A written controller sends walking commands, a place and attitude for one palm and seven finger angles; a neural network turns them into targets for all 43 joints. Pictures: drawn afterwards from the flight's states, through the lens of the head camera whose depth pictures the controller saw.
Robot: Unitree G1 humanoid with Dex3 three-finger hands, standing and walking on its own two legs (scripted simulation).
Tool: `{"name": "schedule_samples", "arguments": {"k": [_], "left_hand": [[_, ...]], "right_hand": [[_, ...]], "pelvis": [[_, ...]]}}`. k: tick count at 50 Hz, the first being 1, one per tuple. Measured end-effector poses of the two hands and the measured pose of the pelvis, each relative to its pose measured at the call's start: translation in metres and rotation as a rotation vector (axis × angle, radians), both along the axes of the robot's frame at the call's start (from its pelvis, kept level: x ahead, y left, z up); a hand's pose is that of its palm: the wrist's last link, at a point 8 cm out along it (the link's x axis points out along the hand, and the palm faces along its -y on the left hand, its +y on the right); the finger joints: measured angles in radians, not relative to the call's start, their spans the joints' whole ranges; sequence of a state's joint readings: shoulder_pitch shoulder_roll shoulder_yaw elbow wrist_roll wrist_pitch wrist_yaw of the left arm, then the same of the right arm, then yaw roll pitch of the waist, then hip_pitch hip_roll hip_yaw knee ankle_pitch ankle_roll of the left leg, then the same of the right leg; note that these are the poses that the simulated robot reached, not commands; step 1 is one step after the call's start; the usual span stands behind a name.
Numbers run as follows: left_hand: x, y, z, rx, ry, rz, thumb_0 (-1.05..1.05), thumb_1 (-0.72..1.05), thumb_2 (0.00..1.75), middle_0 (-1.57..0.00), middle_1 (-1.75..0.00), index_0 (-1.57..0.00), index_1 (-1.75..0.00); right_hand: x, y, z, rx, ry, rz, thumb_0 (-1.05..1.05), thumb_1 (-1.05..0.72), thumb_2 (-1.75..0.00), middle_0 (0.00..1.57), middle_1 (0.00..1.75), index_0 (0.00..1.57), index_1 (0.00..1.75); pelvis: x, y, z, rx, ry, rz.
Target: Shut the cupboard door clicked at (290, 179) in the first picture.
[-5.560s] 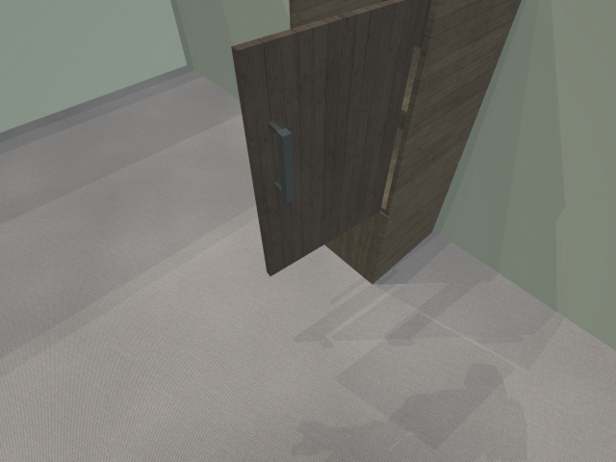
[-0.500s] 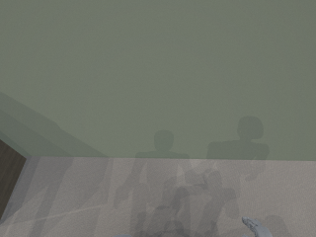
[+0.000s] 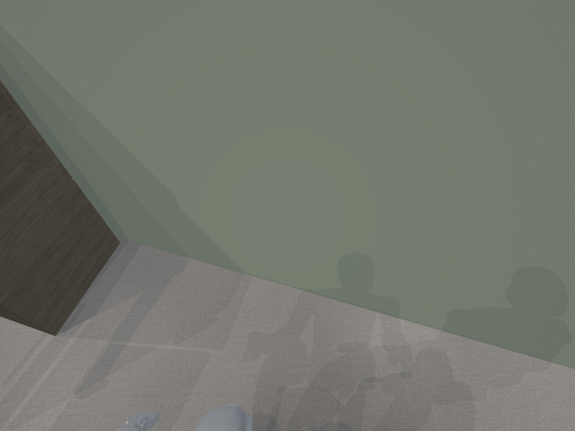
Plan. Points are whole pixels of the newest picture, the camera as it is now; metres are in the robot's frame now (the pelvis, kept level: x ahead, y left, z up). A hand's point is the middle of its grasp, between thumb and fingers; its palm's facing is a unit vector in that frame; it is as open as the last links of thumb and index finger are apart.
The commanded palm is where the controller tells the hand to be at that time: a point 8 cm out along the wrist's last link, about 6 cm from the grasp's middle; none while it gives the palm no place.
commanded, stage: turn to face it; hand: left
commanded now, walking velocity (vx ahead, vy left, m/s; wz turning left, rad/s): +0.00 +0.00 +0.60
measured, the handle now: out of the picture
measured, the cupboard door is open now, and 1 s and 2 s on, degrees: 84 84 84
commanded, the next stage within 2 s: take the last steps up to it in 1.84 s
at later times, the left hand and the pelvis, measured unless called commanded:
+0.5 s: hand out of the picture +0.05 +0.22 -0.15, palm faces +0.30 -0.91 -0.30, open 7.4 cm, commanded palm none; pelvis +0.00 -0.02 -0.01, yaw +18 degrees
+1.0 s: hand out of the picture -0.07 +0.22 -0.17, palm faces +0.60 -0.76 -0.25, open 7.4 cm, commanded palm none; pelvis +0.00 -0.01 +0.00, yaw +36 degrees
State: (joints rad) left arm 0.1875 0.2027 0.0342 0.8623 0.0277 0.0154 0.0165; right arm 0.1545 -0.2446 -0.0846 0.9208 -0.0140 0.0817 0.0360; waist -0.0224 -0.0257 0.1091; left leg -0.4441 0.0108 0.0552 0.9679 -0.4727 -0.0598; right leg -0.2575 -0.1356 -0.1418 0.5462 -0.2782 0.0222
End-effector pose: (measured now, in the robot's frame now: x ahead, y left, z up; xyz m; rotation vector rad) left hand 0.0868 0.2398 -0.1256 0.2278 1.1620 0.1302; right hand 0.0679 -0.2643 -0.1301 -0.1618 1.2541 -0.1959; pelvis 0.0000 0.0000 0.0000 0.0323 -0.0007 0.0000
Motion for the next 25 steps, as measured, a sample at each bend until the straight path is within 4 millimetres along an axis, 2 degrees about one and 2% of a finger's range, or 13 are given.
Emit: {"name": "schedule_samples", "arguments": {"k": [3, 6, 8, 11, 16, 22, 25], "left_hand": [[-0.017, 0.005, -0.011, -0.033, 0.018, 0.05, 0.0, 0.9, 0.9, -0.2, -0.3, -0.2, -0.3], [-0.036, 0.019, -0.028, -0.057, 0.04, 0.115, 0.0, 0.9, 0.9, -0.2, -0.3, -0.2, -0.3], [-0.046, 0.028, -0.033, -0.05, 0.072, 0.147, 0.01, 0.9, 0.9, -0.2, -0.3, -0.2, -0.3], [-0.054, 0.038, -0.028, -0.035, 0.088, 0.192, 0.01, 0.9, 0.9, -0.2, -0.3, -0.2, -0.3], [-0.055, 0.043, -0.011, -0.008, 0.046, 0.245, 0.01, 0.91, 0.9, -0.19, -0.3, -0.2, -0.3], [-0.051, 0.03, 0.003, 0.036, -0.026, 0.291, 0.01, 0.91, 0.9, -0.19, -0.3, -0.19, -0.3], [-0.058, 0.018, 0.005, 0.065, -0.054, 0.315, 0.01, 0.91, 0.9, -0.19, -0.3, -0.2, -0.3]], "right_hand": [[0.017, 0.009, 0.005, -0.018, -0.009, 0.062, 0.01, -0.9, -0.9, 0.2, 0.3, 0.2, 0.3], [0.036, 0.02, 0.002, -0.045, -0.044, 0.128, 0.01, -0.9, -0.9, 0.2, 0.3, 0.2, 0.3], [0.042, 0.028, 0.004, -0.056, -0.054, 0.164, 0.01, -0.9, -0.9, 0.2, 0.3, 0.2, 0.3], [0.045, 0.035, 0.009, -0.063, -0.049, 0.197, 0.01, -0.9, -0.9, 0.2, 0.3, 0.2, 0.3], [0.045, 0.037, 0.01, -0.046, -0.015, 0.241, 0.01, -0.9, -0.9, 0.2, 0.3, 0.2, 0.3], [0.052, 0.023, -0.005, -0.008, 0.017, 0.282, 0.01, -0.9, -0.9, 0.2, 0.3, 0.2, 0.3], [0.065, 0.013, -0.017, 0.007, 0.022, 0.309, 0.01, -0.9, -0.9, 0.2, 0.3, 0.2, 0.3]], "pelvis": [[0.0, 0.006, -0.002, -0.004, 0.004, 0.043], [0.001, 0.015, -0.014, -0.028, 0.013, 0.092], [-0.001, 0.017, -0.015, -0.031, 0.013, 0.11], [-0.002, 0.015, -0.008, -0.041, 0.016, 0.141], [-0.001, 0.009, 0.0, -0.052, 0.016, 0.192], [0.001, -0.013, -0.003, -0.047, 0.015, 0.271], [0.001, -0.024, -0.009, -0.03, 0.012, 0.31]]}}
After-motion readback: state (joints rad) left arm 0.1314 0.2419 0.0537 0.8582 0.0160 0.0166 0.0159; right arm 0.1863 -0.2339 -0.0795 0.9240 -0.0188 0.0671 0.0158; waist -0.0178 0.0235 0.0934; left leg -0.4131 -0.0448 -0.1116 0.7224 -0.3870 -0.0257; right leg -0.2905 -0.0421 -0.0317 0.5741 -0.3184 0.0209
